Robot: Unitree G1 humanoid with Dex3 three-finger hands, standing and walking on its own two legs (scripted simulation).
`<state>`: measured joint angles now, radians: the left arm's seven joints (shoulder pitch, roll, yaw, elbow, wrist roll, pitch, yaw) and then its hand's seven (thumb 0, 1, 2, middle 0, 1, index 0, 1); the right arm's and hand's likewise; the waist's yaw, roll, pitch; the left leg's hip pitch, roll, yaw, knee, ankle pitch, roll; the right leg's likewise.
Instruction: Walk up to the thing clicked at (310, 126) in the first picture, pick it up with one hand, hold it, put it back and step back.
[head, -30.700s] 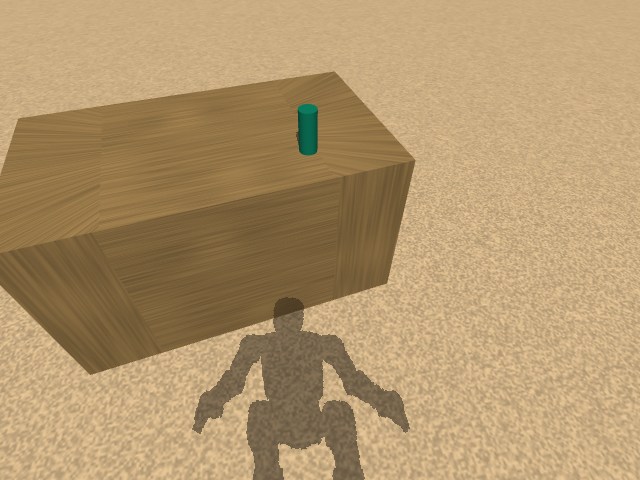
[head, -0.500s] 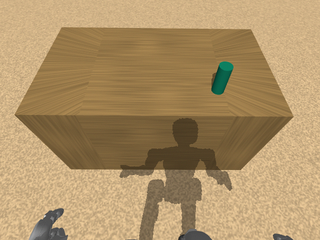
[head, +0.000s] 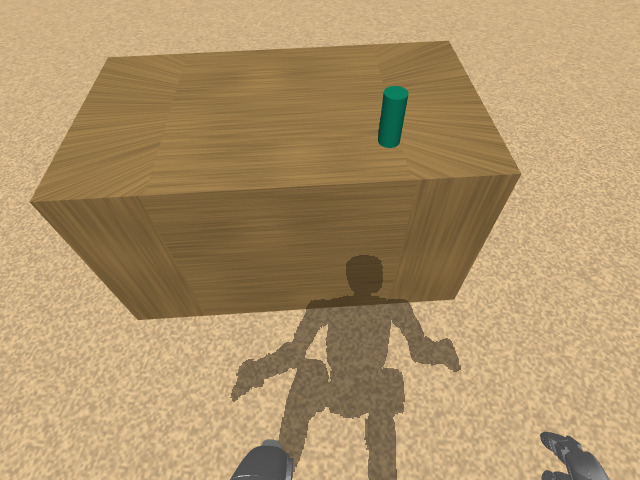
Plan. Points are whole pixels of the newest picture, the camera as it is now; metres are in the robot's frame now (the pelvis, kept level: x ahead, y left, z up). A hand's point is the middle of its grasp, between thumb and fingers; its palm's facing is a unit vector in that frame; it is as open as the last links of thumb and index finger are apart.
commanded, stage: step back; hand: right
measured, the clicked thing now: (392, 118) +0.87 -0.14 -0.08
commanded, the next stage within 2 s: stand in 1.88 s
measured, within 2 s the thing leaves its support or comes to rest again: neither
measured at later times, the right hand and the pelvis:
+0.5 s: hand out of the picture -0.05 -0.27 -0.12, palm faces -0.15 +0.89 -0.43, open 7.4 cm; pelvis -0.15 -0.01 +0.01, yaw +5 degrees
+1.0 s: hand out of the picture -0.22 -0.32 -0.15, palm faces -0.18 +0.92 -0.35, open 7.4 cm; pelvis -0.30 -0.05 +0.01, yaw +7 degrees
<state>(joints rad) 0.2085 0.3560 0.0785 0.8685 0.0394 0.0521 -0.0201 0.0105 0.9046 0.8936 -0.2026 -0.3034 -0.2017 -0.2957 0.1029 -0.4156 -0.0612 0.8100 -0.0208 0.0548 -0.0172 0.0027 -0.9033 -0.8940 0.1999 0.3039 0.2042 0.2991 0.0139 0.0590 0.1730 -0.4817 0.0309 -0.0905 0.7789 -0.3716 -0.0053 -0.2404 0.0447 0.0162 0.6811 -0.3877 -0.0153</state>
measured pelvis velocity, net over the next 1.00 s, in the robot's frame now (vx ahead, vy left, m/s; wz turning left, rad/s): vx -0.30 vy -0.05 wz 0.12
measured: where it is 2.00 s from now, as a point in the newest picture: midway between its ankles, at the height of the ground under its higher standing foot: outside the picture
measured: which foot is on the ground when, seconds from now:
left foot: up 0.00-0.30, down 0.32-0.72, up 0.74-1.00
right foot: down 0.00-0.34, up 0.36-0.66, down 0.68-1.00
